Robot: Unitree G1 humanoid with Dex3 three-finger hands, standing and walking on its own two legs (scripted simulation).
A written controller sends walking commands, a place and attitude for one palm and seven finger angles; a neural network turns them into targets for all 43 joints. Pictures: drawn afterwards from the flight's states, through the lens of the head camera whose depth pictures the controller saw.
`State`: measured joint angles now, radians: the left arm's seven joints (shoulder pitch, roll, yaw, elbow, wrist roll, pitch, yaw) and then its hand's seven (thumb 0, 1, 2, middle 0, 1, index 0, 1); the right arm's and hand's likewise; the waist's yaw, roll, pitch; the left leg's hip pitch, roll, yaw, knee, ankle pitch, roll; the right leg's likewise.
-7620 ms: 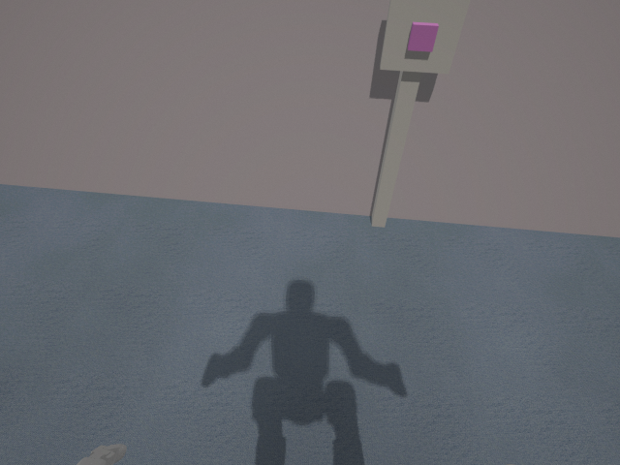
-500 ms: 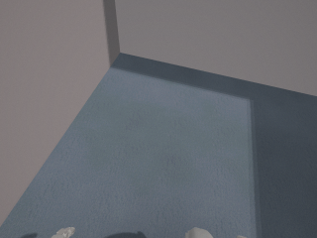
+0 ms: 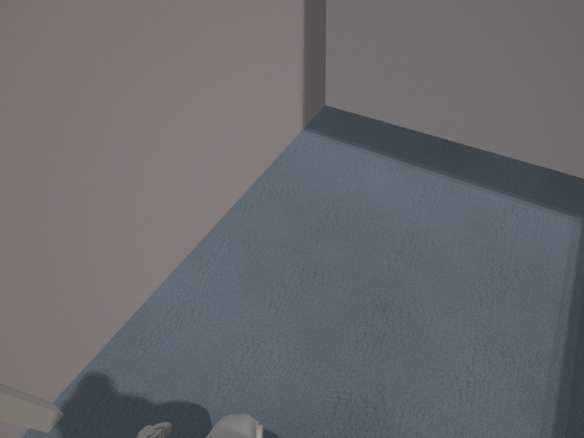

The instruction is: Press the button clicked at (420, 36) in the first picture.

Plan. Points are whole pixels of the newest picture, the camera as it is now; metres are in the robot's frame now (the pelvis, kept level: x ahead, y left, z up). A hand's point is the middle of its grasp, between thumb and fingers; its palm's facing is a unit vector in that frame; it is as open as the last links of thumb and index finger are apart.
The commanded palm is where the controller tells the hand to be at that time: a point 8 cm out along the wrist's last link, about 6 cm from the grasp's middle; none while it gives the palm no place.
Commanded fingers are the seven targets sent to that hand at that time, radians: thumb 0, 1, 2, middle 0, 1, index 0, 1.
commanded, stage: turn to face it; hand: left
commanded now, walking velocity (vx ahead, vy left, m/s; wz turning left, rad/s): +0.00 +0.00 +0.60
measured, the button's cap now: out of the picture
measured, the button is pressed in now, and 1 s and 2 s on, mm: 0 0 0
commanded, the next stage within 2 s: take the last steps up to it in 1.58 s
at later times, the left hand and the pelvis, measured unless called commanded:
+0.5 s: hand out of the picture +0.01 +0.31 -0.17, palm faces +0.30 -0.92 -0.24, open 7.4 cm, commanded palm none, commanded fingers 0.00 0.90 0.90 -0.20 -0.30 -0.20 -0.30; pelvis -0.02 +0.08 +0.00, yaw +16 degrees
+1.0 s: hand out of the picture -0.02 +0.24 -0.13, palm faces +0.51 -0.80 -0.32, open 7.4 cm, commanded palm none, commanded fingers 0.00 0.90 0.90 -0.20 -0.30 -0.20 -0.30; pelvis -0.01 +0.00 +0.00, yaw +34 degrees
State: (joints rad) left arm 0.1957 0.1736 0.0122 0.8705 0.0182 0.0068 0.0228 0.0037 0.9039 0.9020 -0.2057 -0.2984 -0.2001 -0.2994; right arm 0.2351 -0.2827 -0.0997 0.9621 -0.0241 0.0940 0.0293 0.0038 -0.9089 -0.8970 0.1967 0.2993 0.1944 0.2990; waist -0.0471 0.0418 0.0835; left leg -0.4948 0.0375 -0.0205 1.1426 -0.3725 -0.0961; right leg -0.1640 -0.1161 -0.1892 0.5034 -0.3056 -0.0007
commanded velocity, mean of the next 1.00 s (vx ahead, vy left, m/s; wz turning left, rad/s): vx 0.00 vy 0.00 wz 0.60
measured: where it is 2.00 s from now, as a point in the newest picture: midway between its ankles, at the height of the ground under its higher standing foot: outside the picture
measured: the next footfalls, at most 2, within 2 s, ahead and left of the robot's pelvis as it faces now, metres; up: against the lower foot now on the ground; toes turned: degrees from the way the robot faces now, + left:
left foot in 0.20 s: +0.03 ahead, +0.15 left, +0.00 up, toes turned +13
right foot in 0.88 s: +0.07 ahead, -0.07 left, +0.00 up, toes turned +30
